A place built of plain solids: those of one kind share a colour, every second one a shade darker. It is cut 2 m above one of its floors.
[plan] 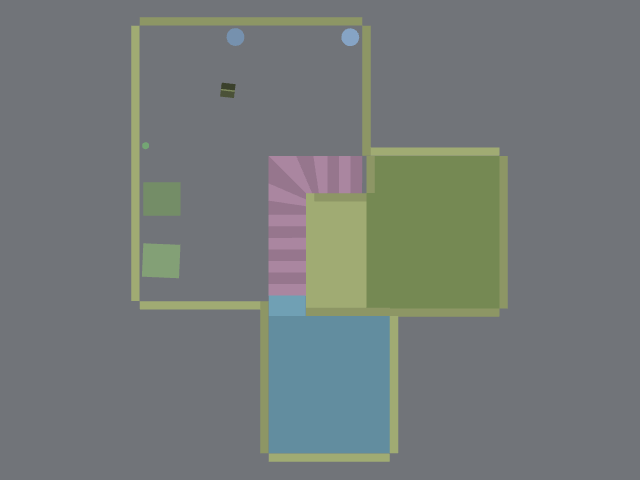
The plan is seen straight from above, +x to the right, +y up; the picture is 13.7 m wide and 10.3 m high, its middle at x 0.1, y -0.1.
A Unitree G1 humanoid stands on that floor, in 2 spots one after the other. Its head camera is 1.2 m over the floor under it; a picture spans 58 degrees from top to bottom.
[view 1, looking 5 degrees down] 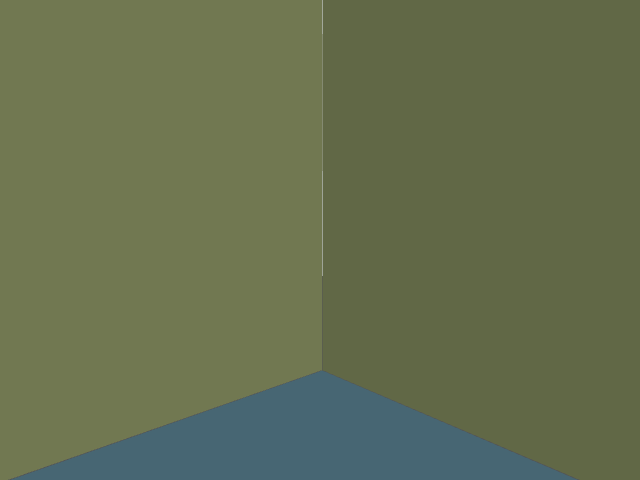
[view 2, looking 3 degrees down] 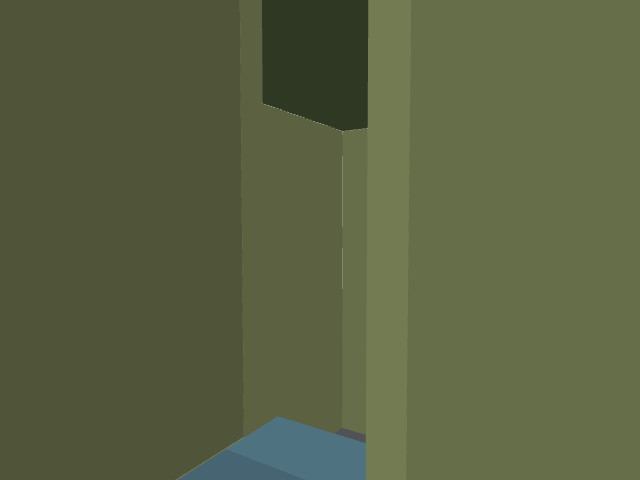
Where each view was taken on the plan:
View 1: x -0.62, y -2.66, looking -42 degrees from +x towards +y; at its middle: wall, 3.00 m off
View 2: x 0.57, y -3.33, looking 122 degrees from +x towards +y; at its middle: wall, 8.21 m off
